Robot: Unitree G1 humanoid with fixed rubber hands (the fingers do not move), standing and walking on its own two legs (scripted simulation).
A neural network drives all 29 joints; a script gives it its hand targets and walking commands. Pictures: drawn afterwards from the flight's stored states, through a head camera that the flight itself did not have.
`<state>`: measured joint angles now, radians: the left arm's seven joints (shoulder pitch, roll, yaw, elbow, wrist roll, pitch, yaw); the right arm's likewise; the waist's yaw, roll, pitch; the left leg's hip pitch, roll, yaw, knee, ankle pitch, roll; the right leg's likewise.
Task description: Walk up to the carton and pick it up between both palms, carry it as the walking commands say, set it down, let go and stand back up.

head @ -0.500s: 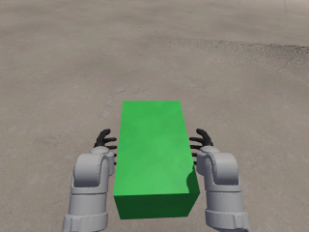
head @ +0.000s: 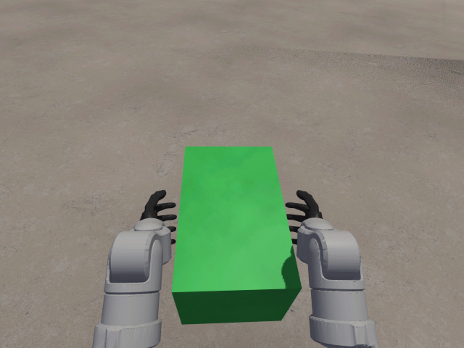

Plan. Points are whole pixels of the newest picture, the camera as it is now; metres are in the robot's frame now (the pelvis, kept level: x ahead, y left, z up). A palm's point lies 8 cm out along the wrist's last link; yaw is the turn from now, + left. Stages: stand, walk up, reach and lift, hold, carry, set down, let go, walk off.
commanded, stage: carry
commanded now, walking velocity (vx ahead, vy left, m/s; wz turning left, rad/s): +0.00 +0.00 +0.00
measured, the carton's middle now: (230, 228) +0.34 +0.00 +0.02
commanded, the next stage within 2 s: hold in 1.34 s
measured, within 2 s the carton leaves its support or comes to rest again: neither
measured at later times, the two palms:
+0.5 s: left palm (158, 222) +0.30 +0.12 +0.09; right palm (314, 223) +0.30 -0.14 +0.10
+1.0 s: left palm (163, 221) +0.30 +0.12 +0.09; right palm (318, 222) +0.30 -0.15 +0.10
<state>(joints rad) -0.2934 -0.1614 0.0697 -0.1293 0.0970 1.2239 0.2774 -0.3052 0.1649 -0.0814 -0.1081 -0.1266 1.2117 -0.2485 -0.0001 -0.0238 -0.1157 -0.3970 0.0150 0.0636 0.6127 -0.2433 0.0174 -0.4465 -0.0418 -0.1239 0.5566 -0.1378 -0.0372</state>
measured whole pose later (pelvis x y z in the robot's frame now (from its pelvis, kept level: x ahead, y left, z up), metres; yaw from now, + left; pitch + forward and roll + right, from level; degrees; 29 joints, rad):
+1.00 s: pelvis +0.03 -0.01 +0.00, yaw -1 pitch +2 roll +0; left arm -0.26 -0.15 0.05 -0.17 0.09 1.22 0.27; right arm -0.27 0.16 -0.06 -0.14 -0.12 1.21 -0.25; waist 0.00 -0.02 -0.12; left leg -0.36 0.04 0.06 0.61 -0.28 -0.01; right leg -0.42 -0.02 -0.12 0.57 -0.19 -0.05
